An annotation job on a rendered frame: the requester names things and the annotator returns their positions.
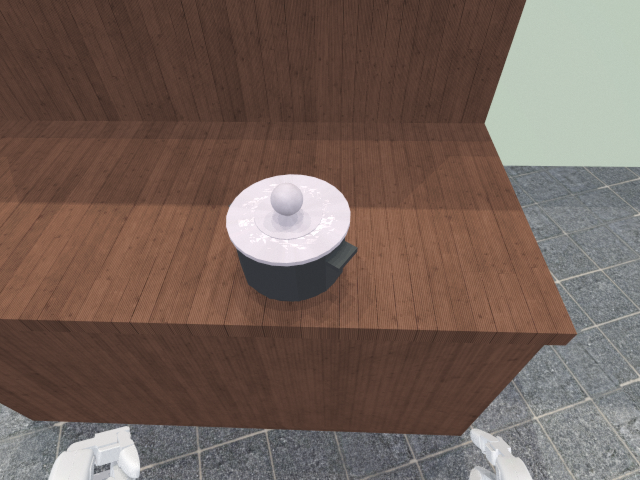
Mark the lid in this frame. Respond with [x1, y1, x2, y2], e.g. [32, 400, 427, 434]
[226, 174, 350, 266]

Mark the table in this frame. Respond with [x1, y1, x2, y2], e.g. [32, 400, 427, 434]
[0, 0, 577, 436]

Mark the pot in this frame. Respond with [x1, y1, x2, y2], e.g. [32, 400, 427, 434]
[229, 203, 358, 302]

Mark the robot right hand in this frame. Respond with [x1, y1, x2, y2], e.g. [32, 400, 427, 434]
[469, 428, 533, 480]

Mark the knob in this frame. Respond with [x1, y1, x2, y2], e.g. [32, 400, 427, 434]
[270, 183, 303, 216]

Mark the robot left hand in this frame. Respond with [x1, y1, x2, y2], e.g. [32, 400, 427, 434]
[48, 426, 140, 480]

